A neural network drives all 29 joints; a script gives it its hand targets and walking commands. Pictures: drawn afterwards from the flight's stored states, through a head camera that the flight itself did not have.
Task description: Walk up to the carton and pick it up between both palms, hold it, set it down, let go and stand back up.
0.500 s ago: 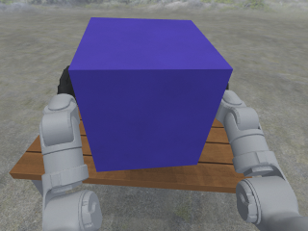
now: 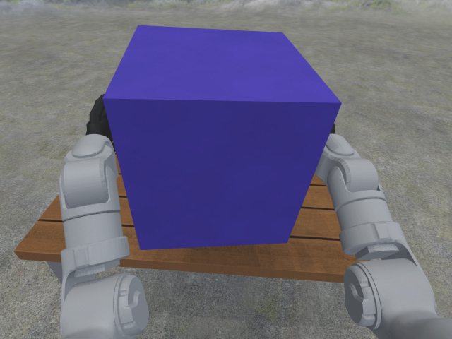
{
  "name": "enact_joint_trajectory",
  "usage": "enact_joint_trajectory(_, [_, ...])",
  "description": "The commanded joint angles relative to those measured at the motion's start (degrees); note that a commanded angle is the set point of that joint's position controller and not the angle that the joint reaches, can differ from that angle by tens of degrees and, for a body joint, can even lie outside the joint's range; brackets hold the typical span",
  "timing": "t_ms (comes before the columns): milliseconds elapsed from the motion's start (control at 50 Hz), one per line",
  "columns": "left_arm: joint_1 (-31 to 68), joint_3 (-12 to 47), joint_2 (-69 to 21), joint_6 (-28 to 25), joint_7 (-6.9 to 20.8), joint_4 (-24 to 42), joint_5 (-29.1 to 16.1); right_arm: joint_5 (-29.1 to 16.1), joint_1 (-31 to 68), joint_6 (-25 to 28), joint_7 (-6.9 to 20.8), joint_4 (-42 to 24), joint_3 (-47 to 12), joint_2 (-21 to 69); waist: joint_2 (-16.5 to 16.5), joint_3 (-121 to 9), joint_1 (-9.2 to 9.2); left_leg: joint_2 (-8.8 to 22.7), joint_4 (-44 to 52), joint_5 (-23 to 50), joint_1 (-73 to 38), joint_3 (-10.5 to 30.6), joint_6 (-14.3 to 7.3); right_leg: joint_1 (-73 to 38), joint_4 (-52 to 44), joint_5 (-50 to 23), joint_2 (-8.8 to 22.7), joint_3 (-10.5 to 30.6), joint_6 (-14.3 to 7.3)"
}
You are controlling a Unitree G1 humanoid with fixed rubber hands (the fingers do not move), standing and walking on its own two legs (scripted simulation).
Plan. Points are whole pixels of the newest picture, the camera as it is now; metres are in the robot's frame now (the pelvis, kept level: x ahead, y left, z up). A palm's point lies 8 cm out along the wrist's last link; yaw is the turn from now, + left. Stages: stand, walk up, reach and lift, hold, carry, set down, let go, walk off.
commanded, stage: hold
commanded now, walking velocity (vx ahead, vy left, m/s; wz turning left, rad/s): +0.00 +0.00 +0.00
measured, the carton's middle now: (214, 136) +0.41 +0.01 +0.21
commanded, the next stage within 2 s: none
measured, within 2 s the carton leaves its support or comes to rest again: neither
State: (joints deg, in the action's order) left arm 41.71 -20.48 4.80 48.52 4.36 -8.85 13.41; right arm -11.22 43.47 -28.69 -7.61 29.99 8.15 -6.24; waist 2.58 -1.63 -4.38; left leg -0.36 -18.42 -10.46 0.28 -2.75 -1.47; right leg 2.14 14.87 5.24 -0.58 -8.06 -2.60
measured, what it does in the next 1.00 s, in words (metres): stands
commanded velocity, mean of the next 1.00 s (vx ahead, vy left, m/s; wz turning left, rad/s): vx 0.00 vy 0.00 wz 0.00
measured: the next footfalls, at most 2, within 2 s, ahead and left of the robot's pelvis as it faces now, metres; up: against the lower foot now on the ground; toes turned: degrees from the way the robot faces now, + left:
none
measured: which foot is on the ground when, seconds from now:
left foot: down 0.00-1.00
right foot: down 0.00-1.00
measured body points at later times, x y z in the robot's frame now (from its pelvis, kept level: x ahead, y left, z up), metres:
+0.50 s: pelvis +0.00 +0.00 +0.00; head -0.06 +0.02 +0.44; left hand +0.37 +0.19 +0.24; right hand +0.38 -0.17 +0.23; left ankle +0.01 +0.10 -0.75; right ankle +0.05 -0.09 -0.75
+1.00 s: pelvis +0.00 +0.00 +0.00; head -0.07 +0.02 +0.44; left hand +0.37 +0.19 +0.24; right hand +0.38 -0.17 +0.23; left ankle +0.01 +0.10 -0.75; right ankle +0.05 -0.09 -0.75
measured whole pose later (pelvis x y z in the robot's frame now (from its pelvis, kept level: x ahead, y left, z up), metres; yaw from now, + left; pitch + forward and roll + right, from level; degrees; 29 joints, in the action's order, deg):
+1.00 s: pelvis +0.00 +0.00 +0.00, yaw +0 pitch -8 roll -1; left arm 40.9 -19.9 4.8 49.4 3.5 -7.0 12.9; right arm -11.1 44.4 -29.6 -7.0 29.7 7.6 -7.0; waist 1.9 -1.7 -4.2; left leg -0.2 -20.3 -11.4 1.4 -3.1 -1.6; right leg 3.1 16.2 5.7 -0.6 -7.6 -2.4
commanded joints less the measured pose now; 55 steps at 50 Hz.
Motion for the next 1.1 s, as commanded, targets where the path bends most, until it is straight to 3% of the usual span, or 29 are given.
enact_joint_trajectory(0, [39.2,23.5,-26.2,-3.6,8.1,6.5,-9.8,-6.6,49.4,3.5,7.6,-18.3,-20.4,29.2,-3.4,-20.1,0.08,-1.9,4.7,8.6,9.7,2.0,1.7,-16.5,0.6,-5.6,-0.3,6.1,3.1])
enact_joint_trajectory(20, [37.9,25.8,-26.6,-3.4,7.4,11.0,-10.7,-7.4,49.3,4.0,7.6,-20.9,-22.6,28.8,-5.2,-24.9,0.19,-0.8,2.4,11.9,8.5,2.0,1.9,-18.2,2.9,-8.8,-0.7,6.5,2.4])
enact_joint_trajectory(40, [38.4,26.2,-26.0,-2.9,7.1,11.5,-10.9,-7.6,48.8,3.7,7.5,-21.1,-22.5,28.3,-5.3,-24.3,-0.13,-0.9,1.8,13.3,8.2,2.2,2.2,-17.9,2.7,-9.2,-0.9,6.3,2.5])
enact_joint_trajectory(140, [37.4,25.1,-25.3,-1.9,7.4,10.6,-10.2,-6.7,47.3,2.9,7.9,-19.2,-21.2,27.4,-4.5,-20.6,-0.38,-0.6,3.3,8.9,10.2,2.0,1.9,-16.7,2.2,-5.7,-0.5,6.4,2.6])
enact_joint_trajectory(280, [37.7,26.3,-25.7,-2.4,7.3,11.6,-11.2,-6.8,47.9,2.8,7.8,-21.3,-21.6,28.0,-4.4,-22.3,-0.76,-0.9,2.6,10.9,9.8,2.1,2.2,-17.5,2.8,-8.6,-0.7,6.4,2.8])
enact_joint_trajectory(1040, [39.3,25.6,-26.5,-2.5,6.9,9.1,-11.1,-6.7,49.6,2.8,8.7,-18.5,-21.0,28.2,-4.0,-22.0,-0.17,-0.4,3.3,9.0,10.8,2.4,1.8,-16.9,2.5,-6.6,-0.6,6.7,2.5])
enact_joint_trajectory(1080, [38.9,24.0,-25.2,-2.6,7.2,9.5,-10.7,-7.6,46.5,2.3,8.4,-16.9,-20.5,28.2,-3.3,-21.4,-0.15,-1.3,3.4,11.6,8.7,2.4,1.9,-16.6,1.5,-8.0,-0.9,6.1,2.6])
